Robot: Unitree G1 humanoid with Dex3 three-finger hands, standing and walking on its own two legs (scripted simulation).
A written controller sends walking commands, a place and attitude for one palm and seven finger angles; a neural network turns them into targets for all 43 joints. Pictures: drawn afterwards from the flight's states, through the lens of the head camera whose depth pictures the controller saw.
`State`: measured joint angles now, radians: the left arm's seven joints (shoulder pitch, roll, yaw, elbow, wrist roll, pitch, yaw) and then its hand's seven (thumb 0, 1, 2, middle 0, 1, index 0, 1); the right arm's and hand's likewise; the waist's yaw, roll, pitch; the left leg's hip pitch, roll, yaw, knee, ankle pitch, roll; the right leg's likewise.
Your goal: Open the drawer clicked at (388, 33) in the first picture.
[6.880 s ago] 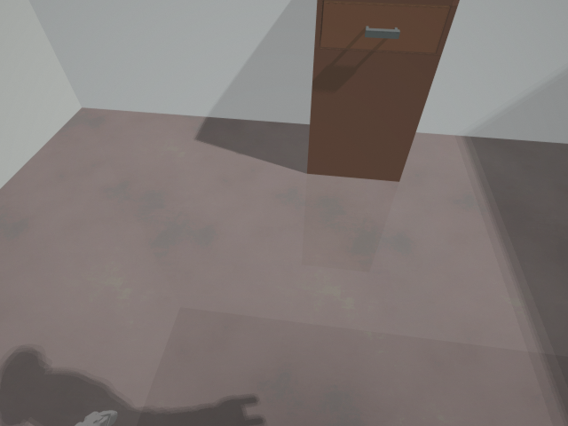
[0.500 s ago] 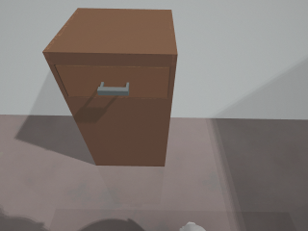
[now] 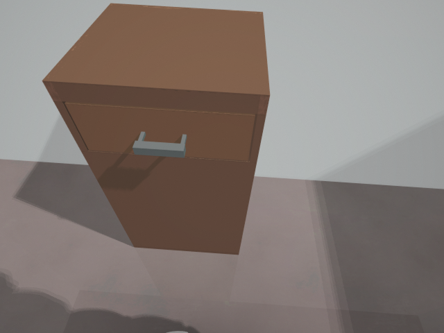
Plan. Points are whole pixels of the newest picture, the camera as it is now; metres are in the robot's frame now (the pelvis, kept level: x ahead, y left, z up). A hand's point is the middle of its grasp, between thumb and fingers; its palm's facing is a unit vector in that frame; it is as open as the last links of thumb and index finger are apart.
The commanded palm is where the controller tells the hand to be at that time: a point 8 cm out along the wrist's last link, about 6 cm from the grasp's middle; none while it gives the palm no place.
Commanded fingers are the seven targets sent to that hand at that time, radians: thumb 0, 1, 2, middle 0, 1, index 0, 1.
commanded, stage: come to a stop and stand still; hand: left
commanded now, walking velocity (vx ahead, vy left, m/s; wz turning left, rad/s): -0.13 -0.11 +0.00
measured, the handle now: (161, 142) +0.53 +0.19 -0.01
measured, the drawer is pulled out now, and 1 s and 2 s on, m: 0.00 0.00 0.00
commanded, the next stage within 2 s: look again from close up in 0.82 s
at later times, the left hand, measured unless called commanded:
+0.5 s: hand out of the picture -0.02 +0.14 -0.15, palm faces +0.00 -0.97 -0.24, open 7.4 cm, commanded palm none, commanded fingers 0.00 0.90 0.90 -0.20 -0.30 -0.20 -0.30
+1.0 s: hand out of the picture -0.03 +0.13 -0.17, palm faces -0.02 -0.98 -0.18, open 7.3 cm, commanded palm none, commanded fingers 0.00 0.90 0.90 -0.20 -0.30 -0.20 -0.30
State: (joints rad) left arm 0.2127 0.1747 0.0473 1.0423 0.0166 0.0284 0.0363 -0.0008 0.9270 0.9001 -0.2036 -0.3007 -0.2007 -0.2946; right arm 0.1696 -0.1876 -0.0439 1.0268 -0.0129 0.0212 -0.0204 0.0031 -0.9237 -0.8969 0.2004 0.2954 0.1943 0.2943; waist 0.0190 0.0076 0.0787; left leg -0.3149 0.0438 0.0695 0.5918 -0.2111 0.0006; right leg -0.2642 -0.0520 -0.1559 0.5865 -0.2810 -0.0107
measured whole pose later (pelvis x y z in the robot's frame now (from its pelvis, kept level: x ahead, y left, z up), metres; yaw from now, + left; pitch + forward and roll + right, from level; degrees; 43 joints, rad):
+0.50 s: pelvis -0.04 -0.04 +0.01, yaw -2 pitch -2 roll +1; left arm 0.28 0.14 0.01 1.06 0.01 0.02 0.03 0.01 0.91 0.90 -0.20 -0.30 -0.20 -0.29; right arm 0.23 -0.20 -0.04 1.07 -0.01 0.04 -0.01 0.00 -0.92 -0.90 0.20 0.30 0.20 0.29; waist -0.01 0.05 0.02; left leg -0.28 0.06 0.03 0.50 -0.21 -0.01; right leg -0.16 -0.01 -0.06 0.51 -0.31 -0.03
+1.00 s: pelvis -0.03 -0.03 +0.01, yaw -1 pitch +0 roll -1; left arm 0.30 0.13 0.00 1.08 0.02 -0.01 0.02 0.01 0.92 0.90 -0.20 -0.30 -0.20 -0.29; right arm 0.36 -0.13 -0.01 1.08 -0.03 0.01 -0.02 0.00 -0.91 -0.90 0.20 0.30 0.20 0.29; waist -0.03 0.03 0.05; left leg -0.31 0.06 -0.01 0.53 -0.21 -0.04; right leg -0.17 0.01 -0.09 0.50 -0.32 -0.02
